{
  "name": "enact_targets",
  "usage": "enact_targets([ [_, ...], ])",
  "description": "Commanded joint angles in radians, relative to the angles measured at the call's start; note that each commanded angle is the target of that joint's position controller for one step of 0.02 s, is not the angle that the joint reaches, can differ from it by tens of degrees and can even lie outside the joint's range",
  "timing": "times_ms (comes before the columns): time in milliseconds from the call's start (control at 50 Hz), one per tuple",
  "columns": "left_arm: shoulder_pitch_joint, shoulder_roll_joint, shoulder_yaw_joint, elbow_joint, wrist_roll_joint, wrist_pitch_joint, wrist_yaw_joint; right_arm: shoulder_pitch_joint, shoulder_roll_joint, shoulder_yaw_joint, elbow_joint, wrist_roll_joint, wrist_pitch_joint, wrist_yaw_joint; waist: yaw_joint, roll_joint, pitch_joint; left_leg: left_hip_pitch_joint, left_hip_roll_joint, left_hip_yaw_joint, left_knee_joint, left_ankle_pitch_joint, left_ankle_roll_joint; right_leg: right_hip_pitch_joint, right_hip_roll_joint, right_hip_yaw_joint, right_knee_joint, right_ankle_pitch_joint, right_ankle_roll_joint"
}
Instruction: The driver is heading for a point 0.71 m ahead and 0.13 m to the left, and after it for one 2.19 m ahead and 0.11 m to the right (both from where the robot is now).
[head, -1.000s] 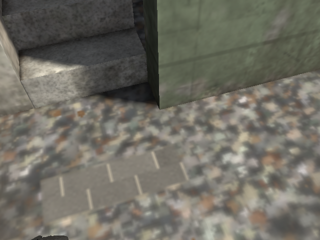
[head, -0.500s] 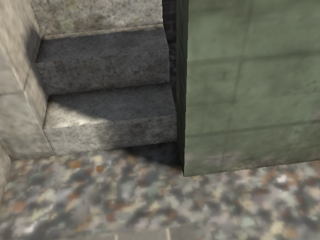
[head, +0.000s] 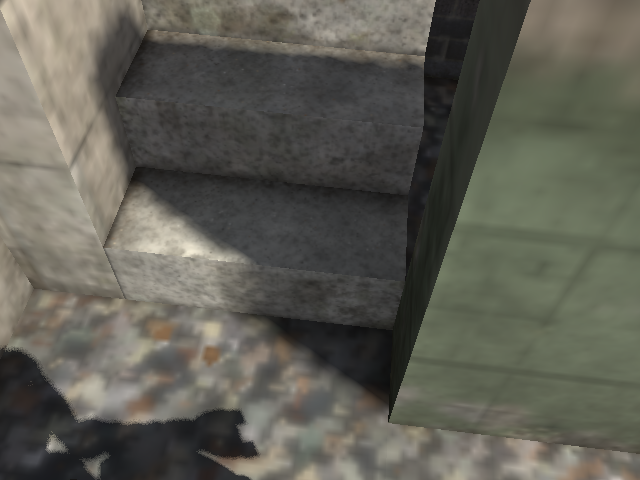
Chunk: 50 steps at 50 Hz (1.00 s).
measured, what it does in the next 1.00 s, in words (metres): steps on the spot, turning left: right foot, then left foot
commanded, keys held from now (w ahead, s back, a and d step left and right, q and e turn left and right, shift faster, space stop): q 0.60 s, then no key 0.20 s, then w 0.20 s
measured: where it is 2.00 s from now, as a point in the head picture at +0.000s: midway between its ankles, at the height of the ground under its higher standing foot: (208, 449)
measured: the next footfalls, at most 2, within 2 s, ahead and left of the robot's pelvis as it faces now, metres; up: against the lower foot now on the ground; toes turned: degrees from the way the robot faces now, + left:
right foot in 0.02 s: +0.17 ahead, -0.15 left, +0.00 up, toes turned +6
left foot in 0.38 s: +0.07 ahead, +0.12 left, +0.00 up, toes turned +15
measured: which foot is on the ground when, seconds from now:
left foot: down 0.00-0.02, up 0.04-0.36, down 0.38-0.80, up 0.82-1.00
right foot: up 0.00-0.00, down 0.02-0.38, up 0.40-0.76, down 0.78-1.00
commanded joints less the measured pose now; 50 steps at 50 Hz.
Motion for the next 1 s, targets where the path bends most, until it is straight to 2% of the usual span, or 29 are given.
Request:
enact_targets([
  [20, 0.163, 0.148, 0.055, -0.005, 0.015, -0.021, 0.014, -0.064, -0.052, -0.011, -0.086, -0.006, -0.004, -0.009, 0.092, 0.189, -0.194, -0.014, 0.122, -0.149, 0.118, 0.230, 0.002, 0.335, -0.050, -0.015, -0.193, 0.184, -0.059],
  [40, 0.167, 0.202, 0.066, -0.013, 0.045, -0.019, 0.029, 0.015, 0.051, 0.014, -0.083, -0.018, -0.014, 0.000, 0.051, 0.003, -0.235, -0.180, 0.031, -0.041, 0.377, -0.234, -0.052, 0.504, -0.300, 0.182, -0.143, 0.469, -0.173],
  [60, 0.175, 0.253, 0.084, -0.014, 0.062, -0.010, 0.028, 0.145, 0.009, 0.008, -0.091, -0.012, -0.020, 0.018, -0.005, -0.194, -0.333, -0.321, -0.002, -0.008, 0.560, -0.456, -0.092, 0.616, -0.515, 0.513, -0.151, 0.557, -0.374],
  [80, 0.154, 0.218, 0.086, -0.023, 0.030, -0.006, 0.016, 0.125, -0.109, -0.024, -0.066, -0.014, -0.010, 0.020, 0.029, -0.128, -0.315, -0.370, 0.070, -0.010, 0.694, -0.370, -0.119, 0.579, -0.474, 0.499, -0.173, 0.404, -0.394],
  [100, 0.136, 0.165, 0.074, -0.026, 0.019, -0.003, 0.014, 0.047, -0.149, -0.041, -0.074, -0.010, 0.011, 0.011, 0.054, -0.073, -0.240, -0.401, 0.096, 0.015, 0.743, -0.296, -0.132, 0.518, -0.393, 0.352, -0.170, 0.279, -0.346],
  [120, 0.092, 0.133, 0.065, -0.032, 0.013, 0.007, 0.013, 0.018, -0.141, -0.043, -0.075, -0.008, 0.036, 0.000, 0.049, -0.047, -0.184, -0.398, 0.120, 0.034, 0.750, -0.240, -0.147, 0.441, -0.330, 0.247, -0.183, 0.201, -0.312],
  [180, 0.024, 0.149, 0.078, -0.013, 0.026, 0.039, 0.021, -0.008, -0.074, -0.026, -0.124, -0.012, 0.063, -0.003, 0.037, -0.115, -0.099, -0.255, 0.147, 0.133, 0.606, -0.143, -0.157, 0.261, -0.227, 0.037, -0.251, 0.096, -0.293],
  [200, 0.032, 0.134, 0.078, -0.014, 0.025, 0.042, 0.018, -0.011, -0.050, -0.017, -0.122, -0.009, 0.066, 0.006, 0.047, -0.140, -0.108, -0.262, 0.150, 0.148, 0.556, -0.138, -0.153, 0.282, -0.234, 0.015, -0.260, 0.103, -0.293],
  [260, 0.051, 0.166, 0.093, 0.005, 0.009, 0.045, 0.019, -0.041, -0.047, -0.015, -0.153, -0.017, 0.055, 0.024, 0.070, -0.161, -0.150, -0.180, 0.181, 0.166, 0.386, -0.086, -0.129, 0.312, -0.277, -0.025, -0.253, 0.083, -0.296],
  [340, 0.032, 0.162, 0.096, 0.019, -0.012, 0.050, 0.011, 0.028, -0.075, -0.040, -0.144, -0.017, 0.042, 0.047, 0.032, -0.186, -0.141, 0.026, 0.126, 0.270, 0.112, 0.040, -0.047, 0.246, -0.257, -0.116, -0.191, -0.113, -0.222],
  [360, 0.046, 0.143, 0.094, 0.032, -0.011, 0.054, 0.010, 0.055, -0.089, -0.052, -0.132, -0.010, 0.042, 0.046, 0.025, -0.155, -0.131, 0.090, 0.110, 0.261, 0.028, 0.050, -0.014, 0.203, -0.232, -0.143, -0.135, -0.167, -0.177],
  [380, 0.085, 0.098, 0.081, 0.038, -0.002, 0.063, 0.008, 0.053, -0.122, -0.063, -0.139, -0.010, 0.051, 0.044, 0.038, -0.022, -0.097, 0.153, 0.147, 0.161, -0.077, 0.122, 0.033, 0.106, -0.177, -0.221, 0.016, -0.276, -0.104],
  [400, 0.090, 0.046, 0.062, -0.009, 0.045, 0.071, 0.008, 0.077, -0.255, -0.088, -0.157, -0.018, 0.048, 0.020, 0.072, 0.322, -0.066, 0.227, 0.430, -0.260, -0.163, 0.403, 0.170, -0.159, -0.029, -0.304, 0.364, -0.565, 0.009],
  [420, 0.010, 0.079, 0.072, -0.049, 0.033, 0.063, 0.023, 0.080, -0.277, -0.083, -0.176, -0.061, 0.023, 0.027, 0.011, 0.301, -0.130, 0.145, 0.516, -0.397, -0.212, 0.401, 0.294, -0.201, 0.001, -0.101, 0.547, -0.593, 0.004],
  [440, 0.004, 0.113, 0.083, -0.039, 0.015, 0.064, 0.034, 0.042, -0.238, -0.073, -0.180, -0.068, 0.002, 0.029, 0.025, 0.238, -0.102, 0.113, 0.479, -0.347, -0.224, 0.299, 0.266, -0.209, -0.010, -0.064, 0.622, -0.523, -0.006],
  [480, 0.062, 0.138, 0.099, 0.012, 0.018, 0.080, 0.051, -0.060, -0.155, -0.048, -0.186, -0.028, -0.008, 0.022, 0.075, 0.172, -0.082, 0.080, 0.381, -0.200, -0.183, 0.276, 0.164, -0.182, -0.036, -0.050, 0.621, -0.372, -0.003],
  [520, 0.104, 0.126, 0.103, 0.024, 0.022, 0.079, 0.048, -0.086, -0.139, -0.036, -0.187, -0.031, 0.000, 0.016, 0.098, 0.187, -0.111, 0.023, 0.321, -0.128, -0.149, 0.389, 0.149, -0.070, -0.010, -0.072, 0.639, -0.327, 0.018],
  [560, 0.089, 0.086, 0.089, 0.016, 0.004, 0.072, 0.038, -0.065, -0.126, -0.035, -0.179, -0.035, 0.009, 0.006, 0.084, 0.193, -0.121, 0.059, 0.297, -0.115, -0.133, 0.425, 0.155, -0.051, 0.009, -0.086, 0.525, -0.316, 0.026],
  [620, 0.014, 0.047, 0.064, -0.013, -0.001, 0.056, 0.026, -0.044, -0.147, -0.040, -0.176, -0.032, 0.016, -0.007, 0.045, 0.183, -0.150, 0.155, 0.344, -0.191, -0.105, 0.471, 0.182, -0.017, 0.018, -0.077, 0.318, -0.361, 0.018],
  [720, 0.027, 0.080, 0.059, 0.000, -0.014, 0.038, -0.010, -0.056, -0.158, -0.033, -0.181, -0.033, 0.045, -0.005, 0.020, 0.204, -0.159, 0.172, 0.342, -0.254, -0.086, 0.495, 0.187, 0.146, 0.017, -0.102, 0.087, -0.341, -0.005],
  [760, 0.075, 0.069, 0.056, 0.021, -0.004, 0.029, -0.018, -0.091, -0.132, -0.018, -0.179, -0.017, 0.048, -0.005, 0.066, 0.179, -0.142, 0.139, 0.294, -0.241, -0.066, 0.410, 0.139, 0.274, 0.015, -0.118, -0.177, -0.152, -0.038],
  [780, 0.082, 0.095, 0.057, 0.021, 0.017, 0.025, -0.015, -0.057, -0.110, -0.008, -0.168, -0.021, 0.042, -0.005, 0.063, 0.135, -0.145, 0.077, 0.259, -0.219, -0.055, 0.277, 0.082, 0.388, -0.041, -0.079, -0.245, 0.001, -0.064],
  [800, 0.086, 0.169, 0.067, 0.008, 0.041, 0.026, -0.011, -0.012, -0.075, 0.003, -0.165, -0.047, 0.033, -0.001, 0.024, -0.038, -0.165, -0.019, 0.170, -0.124, 0.070, 0.062, 0.019, 0.490, -0.207, 0.069, -0.219, 0.239, -0.135],
  [820, 0.036, 0.136, 0.054, 0.022, 0.047, 0.024, -0.017, -0.029, -0.086, -0.002, -0.178, -0.048, 0.029, 0.002, 0.002, -0.191, -0.110, -0.061, 0.079, 0.000, 0.091, -0.169, -0.037, 0.382, -0.269, 0.177, -0.244, 0.179, -0.275],
  [840, 0.012, 0.090, 0.041, 0.000, 0.035, 0.018, -0.022, -0.047, -0.130, -0.010, -0.169, -0.053, 0.025, 0.002, 0.033, -0.157, -0.099, -0.060, 0.097, 0.033, 0.150, -0.220, -0.069, 0.365, -0.276, 0.192, -0.290, -0.026, -0.322],
  [880, 0.104, 0.168, 0.069, 0.026, 0.003, 0.020, -0.014, -0.139, -0.136, -0.016, -0.188, -0.038, 0.011, 0.013, 0.106, -0.151, -0.039, -0.225, 0.097, 0.095, 0.285, -0.240, -0.088, 0.438, -0.271, 0.253, -0.366, -0.450, -0.324],
  [900, 0.135, 0.195, 0.081, 0.045, -0.004, 0.015, -0.015, -0.142, -0.138, -0.019, -0.191, -0.030, -0.005, 0.015, 0.112, -0.141, 0.015, -0.318, 0.128, 0.088, 0.354, -0.241, -0.096, 0.461, -0.305, 0.301, -0.386, -0.509, -0.335],
  [940, 0.152, 0.170, 0.080, 0.044, -0.013, 0.016, -0.008, -0.120, -0.114, -0.013, -0.175, -0.013, -0.030, 0.031, 0.111, -0.110, 0.038, -0.366, 0.150, 0.115, 0.353, -0.208, -0.093, 0.497, -0.269, 0.251, -0.391, -0.481, -0.317],
  [1000, 0.126, 0.157, 0.076, 0.025, -0.011, 0.030, -0.013, -0.134, -0.040, 0.012, -0.171, -0.006, -0.071, 0.056, 0.115, -0.120, 0.014, -0.175, 0.135, 0.205, 0.167, -0.158, -0.077, 0.414, -0.182, 0.101, -0.379, -0.333, -0.293],
])
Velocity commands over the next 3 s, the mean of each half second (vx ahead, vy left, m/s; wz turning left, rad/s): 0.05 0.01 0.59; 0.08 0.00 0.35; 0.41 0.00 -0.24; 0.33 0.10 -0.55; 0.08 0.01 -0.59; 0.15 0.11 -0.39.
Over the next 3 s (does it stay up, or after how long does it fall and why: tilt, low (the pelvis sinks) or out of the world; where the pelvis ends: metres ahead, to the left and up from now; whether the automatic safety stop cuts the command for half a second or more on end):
stays up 0.52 0.22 0.00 its command is cut before an obstacle after 1.7 s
